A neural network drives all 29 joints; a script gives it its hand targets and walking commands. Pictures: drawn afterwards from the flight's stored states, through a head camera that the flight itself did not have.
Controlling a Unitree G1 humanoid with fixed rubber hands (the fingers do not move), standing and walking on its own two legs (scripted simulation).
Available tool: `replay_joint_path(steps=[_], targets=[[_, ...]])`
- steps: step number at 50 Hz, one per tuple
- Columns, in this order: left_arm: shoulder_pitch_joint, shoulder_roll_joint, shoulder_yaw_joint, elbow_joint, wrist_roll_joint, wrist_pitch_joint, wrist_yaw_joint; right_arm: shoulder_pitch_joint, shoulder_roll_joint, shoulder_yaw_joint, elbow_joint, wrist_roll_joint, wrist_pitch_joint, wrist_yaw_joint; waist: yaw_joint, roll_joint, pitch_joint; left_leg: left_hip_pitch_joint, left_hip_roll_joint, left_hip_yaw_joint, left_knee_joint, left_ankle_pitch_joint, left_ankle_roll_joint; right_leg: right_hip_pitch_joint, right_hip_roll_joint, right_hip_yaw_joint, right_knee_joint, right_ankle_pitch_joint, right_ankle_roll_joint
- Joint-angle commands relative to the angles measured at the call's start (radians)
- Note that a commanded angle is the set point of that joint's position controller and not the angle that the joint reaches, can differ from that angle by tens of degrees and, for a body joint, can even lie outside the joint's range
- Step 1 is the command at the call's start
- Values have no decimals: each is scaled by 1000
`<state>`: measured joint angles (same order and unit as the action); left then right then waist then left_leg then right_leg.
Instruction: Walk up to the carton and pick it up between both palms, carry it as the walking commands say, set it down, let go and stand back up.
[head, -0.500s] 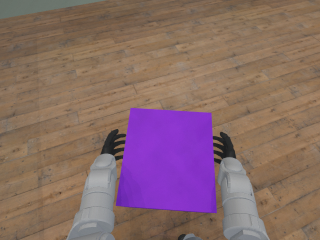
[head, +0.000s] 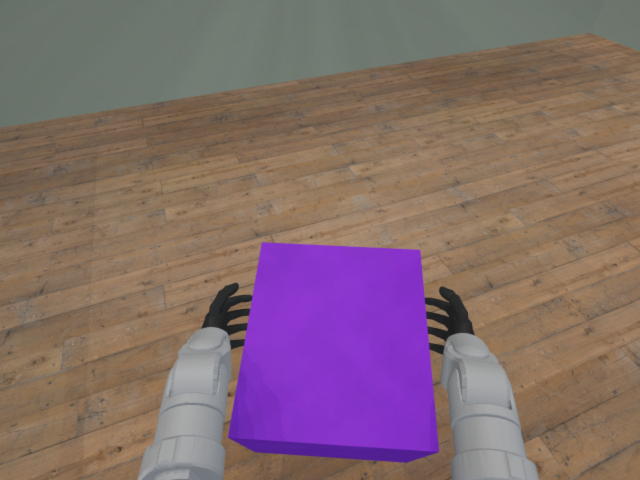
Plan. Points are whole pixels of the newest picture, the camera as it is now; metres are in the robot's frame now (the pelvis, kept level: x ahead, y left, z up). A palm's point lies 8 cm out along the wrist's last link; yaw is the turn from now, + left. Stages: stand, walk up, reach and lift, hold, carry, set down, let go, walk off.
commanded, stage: reach and lift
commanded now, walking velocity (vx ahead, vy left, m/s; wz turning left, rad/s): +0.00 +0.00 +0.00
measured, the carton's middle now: (335, 354) +0.32 -0.03 -0.06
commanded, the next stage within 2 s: hold in 1.46 s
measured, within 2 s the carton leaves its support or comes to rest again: neither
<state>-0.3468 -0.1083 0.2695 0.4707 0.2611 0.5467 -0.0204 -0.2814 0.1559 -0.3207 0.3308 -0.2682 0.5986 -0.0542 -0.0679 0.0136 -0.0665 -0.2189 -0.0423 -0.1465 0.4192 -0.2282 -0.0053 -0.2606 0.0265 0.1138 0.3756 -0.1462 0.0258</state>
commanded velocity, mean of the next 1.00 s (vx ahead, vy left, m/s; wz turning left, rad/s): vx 0.00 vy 0.00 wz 0.00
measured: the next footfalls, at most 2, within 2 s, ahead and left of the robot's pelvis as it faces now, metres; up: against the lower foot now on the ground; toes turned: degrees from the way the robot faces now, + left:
none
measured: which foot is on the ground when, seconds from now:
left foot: down 0.00-1.00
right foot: down 0.00-1.00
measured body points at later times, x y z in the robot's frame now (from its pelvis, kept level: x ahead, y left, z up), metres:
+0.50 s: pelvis +0.00 +0.00 +0.00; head -0.06 +0.00 +0.45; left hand +0.31 +0.16 +0.04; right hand +0.30 -0.17 +0.05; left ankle -0.01 +0.13 -0.74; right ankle +0.03 -0.14 -0.74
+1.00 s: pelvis +0.01 -0.01 +0.01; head -0.03 -0.01 +0.45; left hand +0.30 +0.16 +0.04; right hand +0.31 -0.17 +0.04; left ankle -0.01 +0.13 -0.74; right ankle +0.03 -0.13 -0.74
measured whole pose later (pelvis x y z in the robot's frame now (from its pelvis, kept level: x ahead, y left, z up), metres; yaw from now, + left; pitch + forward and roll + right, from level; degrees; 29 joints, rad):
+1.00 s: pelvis +0.01 -0.01 +0.01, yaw +0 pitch -5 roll +0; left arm -0.26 -0.15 0.26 0.26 0.31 0.74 -0.01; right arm -0.26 0.15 -0.26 0.24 -0.30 0.75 -0.01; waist 0.01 0.01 -0.02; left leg -0.02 -0.02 -0.14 0.31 -0.20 -0.01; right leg -0.07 0.03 0.11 0.30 -0.13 0.01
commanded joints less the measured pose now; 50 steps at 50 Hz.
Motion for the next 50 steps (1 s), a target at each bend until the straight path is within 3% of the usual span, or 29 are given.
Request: replay_joint_path(steps=[1, 12, 20, 30, 43, 50], targets=[[-562, -969, -570, -67, -254, -12, -294, -555, 945, 624, -11, 272, 4, 333, -1, 5, -328, 26, -48, 73, -94, 190, 2, 305, 68, -80, -11, 229, -4], [-545, -967, -569, -138, -258, 86, -291, -556, 953, 623, -45, 289, 102, 347, 19, -6, -229, 102, -41, 67, -163, 165, 1, 334, 64, -76, -78, 180, -2], [-549, -941, -524, -158, -238, 121, -294, -581, 952, 605, -43, 264, 128, 350, 66, -8, -157, 93, -44, 71, -175, 90, 4, 344, 59, -66, -91, 108, -7], [-572, -941, -559, -213, -254, 129, -299, -558, 948, 595, -72, 240, 115, 333, 47, -5, -197, 114, -48, 69, -158, 141, -8, 371, 66, -68, -79, 154, -10], [-501, -903, -564, -255, -239, 135, -278, -520, 936, 632, -108, 264, 113, 333, 80, -10, -209, 125, -56, 72, -162, 200, -9, 379, 69, -66, -80, 212, 2], [-479, -901, -581, -277, -246, 139, -273, -495, 924, 645, -125, 269, 110, 333, 80, -5, -216, 143, -58, 75, -159, 219, -12, 373, 70, -66, -78, 230, 2]])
